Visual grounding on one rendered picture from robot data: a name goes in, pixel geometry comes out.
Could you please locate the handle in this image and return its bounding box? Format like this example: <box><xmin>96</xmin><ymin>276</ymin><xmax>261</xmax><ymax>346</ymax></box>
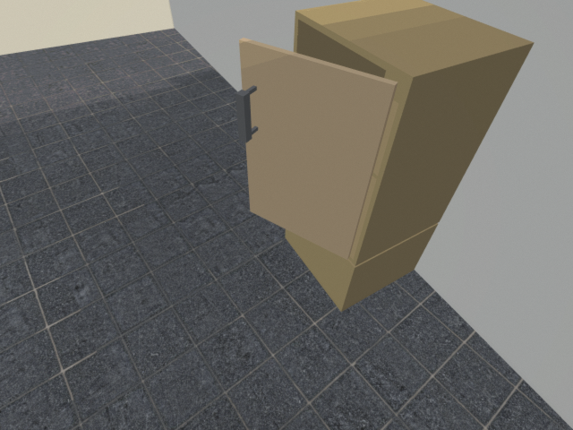
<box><xmin>235</xmin><ymin>85</ymin><xmax>258</xmax><ymax>142</ymax></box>

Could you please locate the cupboard door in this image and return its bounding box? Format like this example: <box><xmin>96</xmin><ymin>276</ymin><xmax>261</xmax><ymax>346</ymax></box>
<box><xmin>239</xmin><ymin>38</ymin><xmax>398</xmax><ymax>260</ymax></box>

